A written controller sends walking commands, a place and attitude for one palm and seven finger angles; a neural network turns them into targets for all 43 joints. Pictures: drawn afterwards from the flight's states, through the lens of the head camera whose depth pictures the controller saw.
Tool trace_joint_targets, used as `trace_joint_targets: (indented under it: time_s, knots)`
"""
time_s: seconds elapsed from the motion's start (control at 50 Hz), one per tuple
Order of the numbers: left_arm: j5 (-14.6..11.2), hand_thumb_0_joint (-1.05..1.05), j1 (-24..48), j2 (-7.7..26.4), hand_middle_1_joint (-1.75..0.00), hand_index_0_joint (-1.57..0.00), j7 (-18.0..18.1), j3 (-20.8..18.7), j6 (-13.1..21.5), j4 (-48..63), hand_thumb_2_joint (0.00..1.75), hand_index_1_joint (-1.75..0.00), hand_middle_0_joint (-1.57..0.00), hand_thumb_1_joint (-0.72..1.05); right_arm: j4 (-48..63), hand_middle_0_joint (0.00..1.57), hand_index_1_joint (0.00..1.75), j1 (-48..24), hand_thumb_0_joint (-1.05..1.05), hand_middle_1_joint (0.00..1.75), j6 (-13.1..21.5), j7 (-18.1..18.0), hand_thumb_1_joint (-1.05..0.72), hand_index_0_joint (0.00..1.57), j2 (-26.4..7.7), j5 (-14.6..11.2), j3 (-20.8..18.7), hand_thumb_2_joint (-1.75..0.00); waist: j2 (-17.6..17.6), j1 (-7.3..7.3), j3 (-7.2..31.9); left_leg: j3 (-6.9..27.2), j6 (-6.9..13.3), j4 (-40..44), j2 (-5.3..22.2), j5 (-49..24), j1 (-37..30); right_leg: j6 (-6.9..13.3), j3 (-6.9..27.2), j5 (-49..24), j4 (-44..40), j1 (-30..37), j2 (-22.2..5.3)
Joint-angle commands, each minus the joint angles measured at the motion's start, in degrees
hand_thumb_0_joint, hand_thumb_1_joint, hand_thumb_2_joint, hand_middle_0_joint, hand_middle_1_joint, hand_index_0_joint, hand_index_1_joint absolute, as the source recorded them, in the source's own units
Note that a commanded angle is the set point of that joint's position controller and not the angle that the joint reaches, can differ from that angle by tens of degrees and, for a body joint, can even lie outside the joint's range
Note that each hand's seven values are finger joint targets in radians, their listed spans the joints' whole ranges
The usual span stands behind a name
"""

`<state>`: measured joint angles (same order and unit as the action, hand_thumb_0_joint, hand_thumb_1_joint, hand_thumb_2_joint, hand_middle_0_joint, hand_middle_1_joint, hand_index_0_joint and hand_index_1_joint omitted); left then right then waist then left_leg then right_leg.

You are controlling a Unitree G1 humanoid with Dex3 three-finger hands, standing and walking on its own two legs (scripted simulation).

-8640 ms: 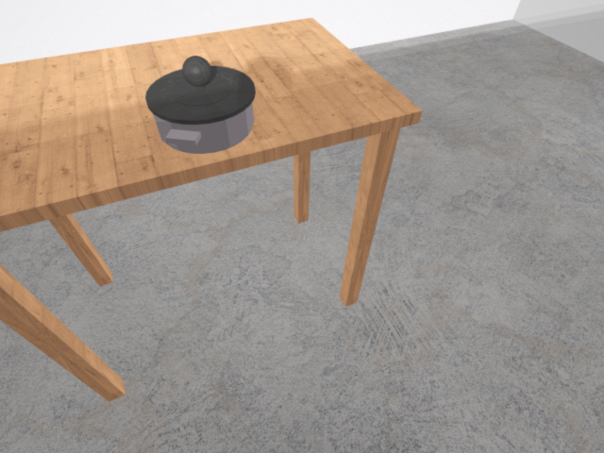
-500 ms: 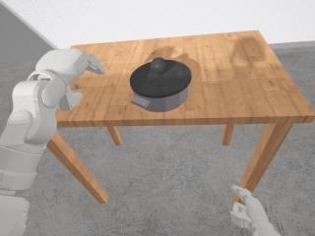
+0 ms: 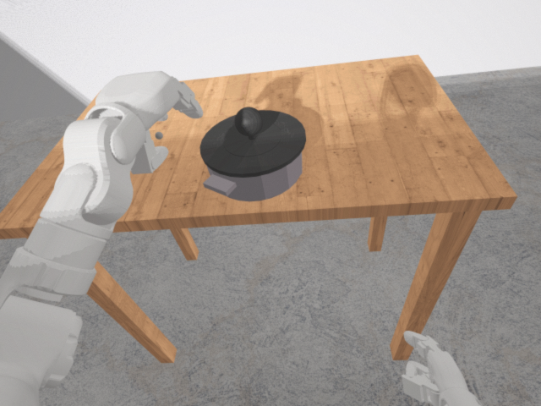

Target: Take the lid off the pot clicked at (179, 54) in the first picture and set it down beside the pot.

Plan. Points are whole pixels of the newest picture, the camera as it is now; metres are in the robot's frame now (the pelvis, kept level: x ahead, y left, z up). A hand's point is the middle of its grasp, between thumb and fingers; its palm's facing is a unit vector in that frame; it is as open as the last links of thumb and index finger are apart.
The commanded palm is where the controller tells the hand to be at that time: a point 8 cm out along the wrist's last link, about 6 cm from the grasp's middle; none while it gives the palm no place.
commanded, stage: move the open hand above the knob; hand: left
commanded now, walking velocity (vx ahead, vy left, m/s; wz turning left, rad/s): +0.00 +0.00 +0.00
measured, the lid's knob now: (248, 121) +0.53 +0.09 +0.17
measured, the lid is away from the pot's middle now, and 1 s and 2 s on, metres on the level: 0.00 0.00 0.00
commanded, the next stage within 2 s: lower the open fingers around the knob in 1.74 s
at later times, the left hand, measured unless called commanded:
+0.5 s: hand (206, 105) +0.45 +0.12 +0.25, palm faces -0.11 -0.04 -0.99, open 9.9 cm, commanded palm +0.42 +0.13 +0.32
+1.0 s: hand (238, 82) +0.50 +0.08 +0.26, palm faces -0.18 -0.06 -0.98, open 9.9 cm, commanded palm +0.48 +0.09 +0.32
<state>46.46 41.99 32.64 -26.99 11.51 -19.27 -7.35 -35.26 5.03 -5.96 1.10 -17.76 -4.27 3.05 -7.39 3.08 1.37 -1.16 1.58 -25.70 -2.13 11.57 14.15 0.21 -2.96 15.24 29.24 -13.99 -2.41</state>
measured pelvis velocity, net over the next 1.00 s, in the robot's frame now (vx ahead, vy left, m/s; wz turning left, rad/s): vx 0.03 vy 0.01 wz -0.02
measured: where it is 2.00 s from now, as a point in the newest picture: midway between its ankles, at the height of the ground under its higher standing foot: outside the picture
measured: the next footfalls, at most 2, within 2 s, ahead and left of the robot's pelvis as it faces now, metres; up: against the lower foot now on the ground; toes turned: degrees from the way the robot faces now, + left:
none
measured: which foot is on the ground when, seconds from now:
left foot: down 0.00-1.00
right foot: down 0.00-1.00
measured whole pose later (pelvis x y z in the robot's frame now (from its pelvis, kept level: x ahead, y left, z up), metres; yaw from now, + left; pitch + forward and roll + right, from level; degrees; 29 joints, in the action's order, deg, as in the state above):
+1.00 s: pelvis +0.03 +0.01 +0.00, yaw -1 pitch +5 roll +1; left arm 50.4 77.6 16.3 -24.5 20.0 -24.3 -54.2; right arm -41.7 9.9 -3.4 -0.7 -15.3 -2.9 3.7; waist -4.6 -2.1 4.0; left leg -2.3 2.8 -21.2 -3.2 11.1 15.2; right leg -1.0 -1.6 14.6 25.4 -15.8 -3.3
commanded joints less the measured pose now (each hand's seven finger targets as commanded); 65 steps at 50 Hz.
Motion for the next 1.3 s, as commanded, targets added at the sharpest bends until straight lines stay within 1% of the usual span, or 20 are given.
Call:
trace_joint_targets:
  time_s: [0.0,0.08,0.16,0.22,0.34,0.44,0.5,0.54,0.66,0.74,0.76,0.84,0.9,0.96,1.0,1.04,1.06,1.12,1.2,1.28]
  knots:
    - [2.42,0.00,31.32,12.85,-0.08,-0.89,2.92,-7.79,-0.38,5.01,1.74,-0.08,-0.89,-0.41,9.17,0.20,0.30,-9.86,0.00,0.30,3.39,-0.49,-0.90,0.20,-3.58,0.23,-1.41,-0.90,8.16,-0.05,18.43,0.59,1.08,2.23,-1.61,-11.88,-6.33,1.42,1.30,-12.47,-3.35,5.63,1.91]
    - [2.95,0.00,33.52,11.13,-0.08,-0.89,2.89,-6.03,-1.21,-1.99,1.74,-0.08,-0.89,-0.41,8.18,0.20,0.30,-8.99,0.00,0.30,3.00,-0.68,-0.90,0.20,-3.74,0.15,-1.40,-0.90,10.65,-0.72,16.43,0.39,1.09,2.59,-1.48,-9.19,-5.06,1.22,1.08,-10.84,-3.93,4.54,1.89]
    - [3.74,0.00,38.53,11.68,-0.08,-0.89,2.94,-6.14,-1.38,-1.17,1.74,-0.08,-0.89,-0.41,8.19,0.20,0.30,-8.69,0.00,0.30,3.33,-0.61,-0.90,0.20,-3.40,0.44,-1.31,-0.90,9.73,-0.55,22.41,0.56,1.33,1.97,-1.94,-12.76,-6.68,1.34,1.59,-14.95,-2.90,7.97,1.78]
    - [3.96,0.00,38.45,8.49,-0.08,-0.89,2.58,-3.45,-2.44,-8.34,1.74,-0.08,-0.89,-0.41,7.33,0.20,0.30,-7.65,0.00,0.30,2.95,-0.81,-0.90,0.20,-3.59,0.28,-1.33,-0.90,11.60,-1.16,17.84,0.50,1.41,2.40,-1.74,-11.43,-5.34,1.23,1.18,-14.42,-3.45,5.50,1.88]
    - [2.99,0.00,45.35,5.54,-0.08,-0.89,2.62,-0.37,-2.71,-9.97,1.74,-0.08,-0.89,-0.41,6.95,0.20,0.30,-7.13,0.00,0.30,3.29,-1.21,-0.90,0.20,-3.62,0.18,-1.58,-0.90,9.21,-2.46,20.68,0.91,1.74,1.89,-1.93,-13.12,-7.79,1.60,1.16,-16.42,-3.32,5.73,2.13]
    - [3.84,0.00,48.35,8.06,-0.08,-0.89,3.11,-2.92,-3.23,-17.00,1.74,-0.08,-0.89,-0.41,5.32,0.20,0.30,-4.79,0.00,0.30,3.66,-1.77,-0.90,0.20,-4.28,0.74,-1.64,-0.90,11.08,-2.08,21.82,0.91,1.99,2.57,-2.12,-13.51,-6.94,1.55,1.53,-17.84,-3.45,7.42,2.12]
    - [5.28,0.00,51.61,5.33,-0.08,-0.89,2.91,-0.72,-3.57,-19.35,1.74,-0.08,-0.89,-0.41,4.93,0.20,0.30,-4.27,0.00,0.30,3.89,-1.53,-0.90,0.20,-3.44,0.76,-1.52,-0.90,12.08,-2.44,22.09,0.70,2.02,2.78,-2.12,-15.10,-6.90,1.43,1.75,-19.46,-3.23,7.41,2.04]
    - [3.87,0.00,48.60,3.21,-0.08,-0.89,2.72,0.43,-4.06,-21.35,1.74,-0.08,-0.89,-0.41,5.06,0.20,0.30,-4.02,0.00,0.30,3.49,-1.33,-0.90,0.20,-4.06,0.58,-1.89,-0.90,11.68,-2.68,21.28,0.64,2.04,2.47,-1.99,-15.75,-7.14,1.59,1.35,-20.25,-3.41,6.93,2.16]
    - [5.12,0.00,59.04,2.79,-0.08,-0.89,2.93,1.27,-4.58,-20.64,1.74,-0.08,-0.89,-0.41,4.08,0.20,0.30,-2.81,0.00,0.30,4.01,-1.33,-0.90,0.20,-3.45,0.80,-1.66,-0.90,10.76,-3.57,24.76,1.09,2.10,2.71,-2.09,-19.20,-9.67,1.68,1.64,-21.96,-3.52,6.88,2.43]
    - [3.96,0.00,59.59,-1.51,-0.08,-0.89,3.37,4.17,-5.16,-26.48,1.74,-0.08,-0.89,-0.41,2.82,0.20,0.30,-1.23,0.00,0.30,4.03,-1.56,-0.90,0.20,-3.95,0.76,-1.90,-0.90,10.97,-4.44,22.51,1.35,2.00,2.99,-1.89,-19.86,-9.82,1.95,1.03,-21.79,-4.06,4.80,2.76]
    - [5.21,0.00,63.26,0.41,-0.08,-0.89,3.60,2.55,-4.95,-25.37,1.74,-0.08,-0.89,-0.41,2.64,0.20,0.30,-0.77,0.00,0.30,4.49,-1.49,-0.90,0.20,-3.39,1.04,-1.67,-0.90,11.16,-4.11,25.19,1.55,2.01,3.31,-2.03,-20.21,-10.58,1.79,1.46,-21.86,-3.92,6.00,2.75]
    - [4.13,0.00,62.83,-5.32,-0.08,-0.89,4.23,5.88,-5.71,-34.32,1.74,-0.08,-0.89,-0.41,1.02,0.20,0.30,0.70,0.00,0.30,4.16,-1.79,-0.90,0.20,-3.83,0.94,-1.86,-0.90,11.65,-5.40,20.45,1.49,1.86,3.91,-1.71,-19.00,-9.85,1.98,0.76,-20.35,-4.83,2.51,3.07]
    - [5.95,0.00,71.36,-5.35,-0.08,-0.89,4.96,6.19,-5.23,-36.79,1.74,-0.08,-0.89,-0.41,-0.16,0.20,0.30,1.99,0.00,0.30,4.94,-2.28,-0.90,0.20,-3.24,1.19,-1.42,-0.90,11.49,-6.29,23.21,1.80,1.83,4.55,-1.71,-18.78,-10.88,1.93,1.16,-19.68,-4.82,2.44,3.18]
    - [6.91,0.00,70.57,0.51,-0.08,-0.89,5.71,1.05,-4.77,-38.01,1.74,-0.08,-0.89,-0.41,-0.07,0.20,0.30,2.84,0.00,0.30,5.13,-2.39,-0.90,0.20,-3.61,1.90,-1.36,-0.90,12.59,-4.65,29.24,1.67,1.79,4.36,-1.57,-22.67,-10.69,1.74,2.05,-23.44,-4.00,7.56,2.71]
    - [7.41,0.00,69.84,-4.45,-0.08,-0.89,5.58,4.66,-5.01,-40.02,1.74,-0.08,-0.89,-0.41,-0.05,0.20,0.30,3.21,0.00,0.30,5.22,-2.13,-0.90,0.20,-3.07,1.79,-1.60,-0.90,12.66,-5.19,27.19,1.37,2.06,4.09,-1.16,-25.10,-11.22,1.63,1.74,-23.86,-4.18,5.52,2.87]
    - [6.29,0.00,64.37,-2.34,-0.08,-0.89,5.81,1.93,-5.63,-42.52,1.74,-0.08,-0.89,-0.41,0.12,0.20,0.30,3.51,0.00,0.30,4.55,-1.86,-0.90,0.20,-4.19,1.93,-1.86,-0.90,13.06,-4.24,25.66,1.18,1.93,4.18,-1.02,-26.59,-9.88,1.73,1.63,-25.14,-4.35,6.53,2.86]
    - [6.80,0.00,67.05,-3.79,-0.08,-0.89,5.44,3.41,-5.49,-39.80,1.74,-0.08,-0.89,-0.41,0.61,0.20,0.30,2.81,0.00,0.30,4.73,-1.55,-0.90,0.20,-3.55,1.88,-1.55,-0.90,13.22,-4.25,27.69,1.20,1.78,4.33,-1.07,-27.52,-10.60,1.48,1.88,-25.47,-4.12,7.20,2.67]
    - [6.71,0.00,66.72,-5.37,-0.08,-0.89,5.07,4.69,-6.16,-41.47,1.74,-0.08,-0.89,-0.41,0.46,0.20,0.30,2.67,0.00,0.30,4.37,-1.59,-0.90,0.20,-3.59,1.57,-1.67,-0.90,14.08,-4.86,23.31,0.86,2.19,4.64,-1.10,-24.72,-10.12,1.47,1.51,-23.25,-4.98,4.62,3.04]
    - [7.01,0.00,71.45,-2.43,-0.08,-0.89,5.31,3.26,-5.30,-37.79,1.74,-0.08,-0.89,-0.41,0.31,0.20,0.30,2.84,0.00,0.30,5.27,-2.22,-0.90,0.20,-3.50,1.82,-1.88,-0.90,12.73,-4.97,26.96,1.00,2.55,4.53,-1.29,-24.28,-12.20,1.48,2.03,-22.97,-5.03,5.68,3.00]
    - [6.64,0.00,70.09,-4.75,-0.08,-0.89,5.57,4.59,-5.34,-38.33,1.74,-0.08,-0.89,-0.41,0.10,0.20,0.30,2.78,0.00,0.30,5.56,-2.06,-0.90,0.20,-3.28,1.74,-1.98,-0.90,13.10,-4.89,26.20,0.85,2.33,4.70,-1.14,-24.08,-12.07,1.46,1.88,-22.56,-5.01,5.20,2.99]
